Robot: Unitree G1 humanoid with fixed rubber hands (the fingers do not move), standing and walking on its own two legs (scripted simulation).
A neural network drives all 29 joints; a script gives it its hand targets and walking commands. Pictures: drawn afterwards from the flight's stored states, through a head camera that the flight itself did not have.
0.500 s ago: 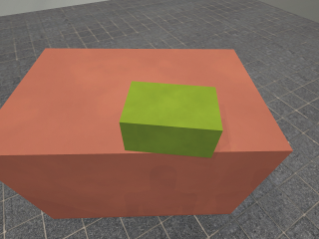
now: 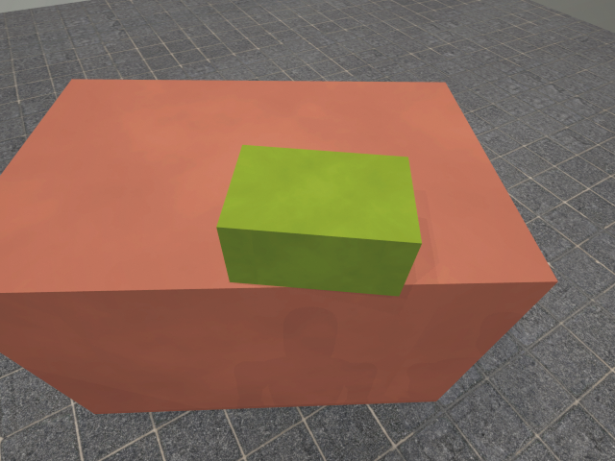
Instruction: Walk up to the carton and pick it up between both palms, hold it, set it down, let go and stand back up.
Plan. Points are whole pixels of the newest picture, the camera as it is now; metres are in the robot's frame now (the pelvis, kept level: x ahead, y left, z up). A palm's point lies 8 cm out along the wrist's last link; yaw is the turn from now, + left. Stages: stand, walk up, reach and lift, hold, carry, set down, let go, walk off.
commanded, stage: reach and lift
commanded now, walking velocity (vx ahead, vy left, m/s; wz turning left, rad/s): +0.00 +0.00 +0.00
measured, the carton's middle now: (319, 219) +0.49 -0.03 +0.01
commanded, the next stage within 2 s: none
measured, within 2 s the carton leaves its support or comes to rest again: neither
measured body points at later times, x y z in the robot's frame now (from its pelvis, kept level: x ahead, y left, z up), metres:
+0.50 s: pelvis -0.01 +0.02 -0.01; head +0.06 +0.03 +0.44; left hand +0.13 +0.26 -0.10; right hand +0.14 -0.20 -0.11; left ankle +0.02 +0.13 -0.74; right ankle -0.02 -0.08 -0.74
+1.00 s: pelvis -0.02 +0.00 +0.01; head -0.01 +0.01 +0.46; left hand +0.14 +0.24 -0.06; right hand +0.13 -0.20 -0.05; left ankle +0.02 +0.13 -0.74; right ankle -0.02 -0.08 -0.74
